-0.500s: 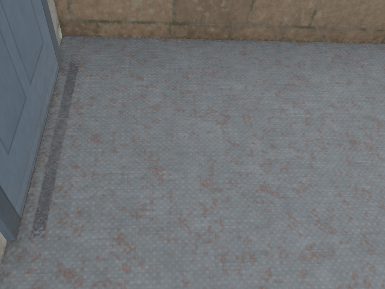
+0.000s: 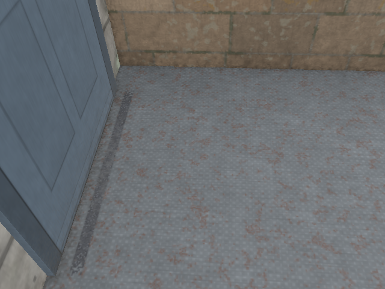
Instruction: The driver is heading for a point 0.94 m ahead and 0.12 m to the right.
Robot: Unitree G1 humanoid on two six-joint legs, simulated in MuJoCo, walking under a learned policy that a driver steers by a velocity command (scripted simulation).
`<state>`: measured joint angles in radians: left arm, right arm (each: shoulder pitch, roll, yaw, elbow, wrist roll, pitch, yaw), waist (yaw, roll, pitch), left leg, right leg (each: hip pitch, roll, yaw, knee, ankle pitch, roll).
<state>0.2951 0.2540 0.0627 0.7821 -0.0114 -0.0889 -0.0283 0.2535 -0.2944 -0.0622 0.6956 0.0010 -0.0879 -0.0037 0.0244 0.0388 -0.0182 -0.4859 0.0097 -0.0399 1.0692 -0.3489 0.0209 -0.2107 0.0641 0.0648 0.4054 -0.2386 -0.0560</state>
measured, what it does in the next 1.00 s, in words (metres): walks ahead, turning right: left foot, then right foot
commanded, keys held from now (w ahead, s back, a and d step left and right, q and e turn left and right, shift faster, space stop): w+e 0.58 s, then w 0.06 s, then w+q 0.36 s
